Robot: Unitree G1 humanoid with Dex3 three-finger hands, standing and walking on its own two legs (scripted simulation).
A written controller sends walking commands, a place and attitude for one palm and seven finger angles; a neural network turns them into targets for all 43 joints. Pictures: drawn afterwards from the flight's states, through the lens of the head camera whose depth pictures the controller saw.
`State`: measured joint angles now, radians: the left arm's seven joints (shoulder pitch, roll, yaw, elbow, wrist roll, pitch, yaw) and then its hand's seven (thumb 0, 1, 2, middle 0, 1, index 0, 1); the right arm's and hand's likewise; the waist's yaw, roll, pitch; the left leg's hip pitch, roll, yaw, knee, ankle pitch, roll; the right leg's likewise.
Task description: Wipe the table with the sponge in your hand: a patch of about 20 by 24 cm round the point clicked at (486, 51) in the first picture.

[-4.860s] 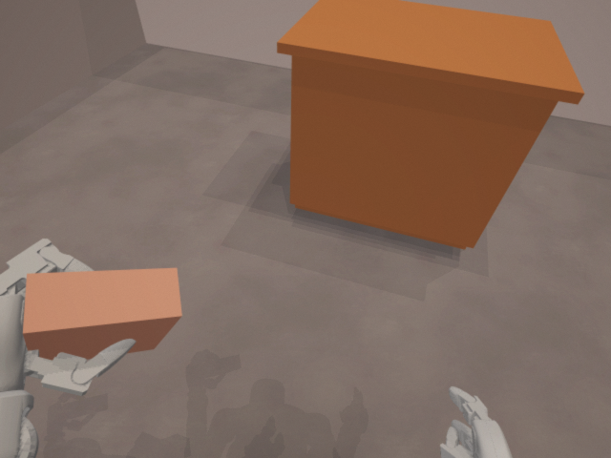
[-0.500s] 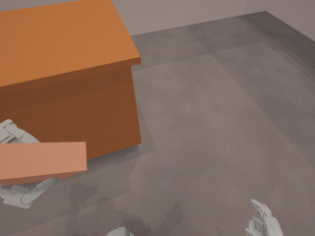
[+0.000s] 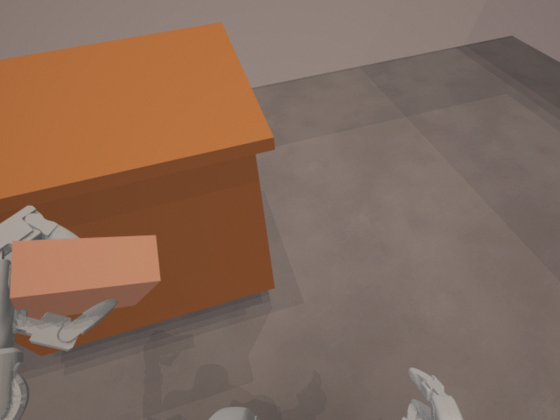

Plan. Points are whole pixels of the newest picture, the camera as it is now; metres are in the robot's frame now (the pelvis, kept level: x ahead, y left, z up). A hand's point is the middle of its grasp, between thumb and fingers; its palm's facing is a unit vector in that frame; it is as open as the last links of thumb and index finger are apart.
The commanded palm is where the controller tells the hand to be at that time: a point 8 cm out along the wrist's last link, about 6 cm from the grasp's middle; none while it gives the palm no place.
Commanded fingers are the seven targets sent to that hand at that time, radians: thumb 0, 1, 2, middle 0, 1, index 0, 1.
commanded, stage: take the last steps up to it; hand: left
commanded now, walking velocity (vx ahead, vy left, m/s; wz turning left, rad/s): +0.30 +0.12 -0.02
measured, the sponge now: (106, 278) +0.23 +0.21 +0.16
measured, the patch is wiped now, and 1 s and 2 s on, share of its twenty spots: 0.00 0.00 0.00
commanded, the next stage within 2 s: come to a stop and stand still in 0.96 s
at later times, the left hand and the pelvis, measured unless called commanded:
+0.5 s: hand (80, 181) +0.34 +0.28 +0.19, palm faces +0.37 -0.82 -0.45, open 9.4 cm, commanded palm +0.29 +0.32 +0.19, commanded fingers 0.00 0.10 1.30 -1.20 -1.60 -1.20 -1.60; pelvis +0.12 +0.05 +0.01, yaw -2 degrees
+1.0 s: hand (132, 141) +0.43 +0.24 +0.19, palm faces +0.31 -0.79 -0.53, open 9.4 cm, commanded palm +0.37 +0.30 +0.19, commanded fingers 0.00 0.10 1.30 -1.20 -1.60 -1.20 -1.60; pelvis +0.21 +0.02 +0.02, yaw -1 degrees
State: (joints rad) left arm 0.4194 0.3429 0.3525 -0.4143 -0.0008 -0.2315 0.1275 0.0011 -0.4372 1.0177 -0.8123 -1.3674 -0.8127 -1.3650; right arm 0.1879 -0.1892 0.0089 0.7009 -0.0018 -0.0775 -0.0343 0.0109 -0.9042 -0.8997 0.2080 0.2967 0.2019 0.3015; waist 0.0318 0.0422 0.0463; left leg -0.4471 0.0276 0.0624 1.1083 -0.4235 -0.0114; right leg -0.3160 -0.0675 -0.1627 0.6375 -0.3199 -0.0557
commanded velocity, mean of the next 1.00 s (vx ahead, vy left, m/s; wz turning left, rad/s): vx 0.23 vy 0.09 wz -0.01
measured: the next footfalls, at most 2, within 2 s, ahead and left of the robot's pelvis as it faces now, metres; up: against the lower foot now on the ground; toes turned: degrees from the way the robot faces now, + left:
left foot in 0.26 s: +0.15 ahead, +0.17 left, +0.00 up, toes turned +8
right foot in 0.62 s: +0.23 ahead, -0.05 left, +0.00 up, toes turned -11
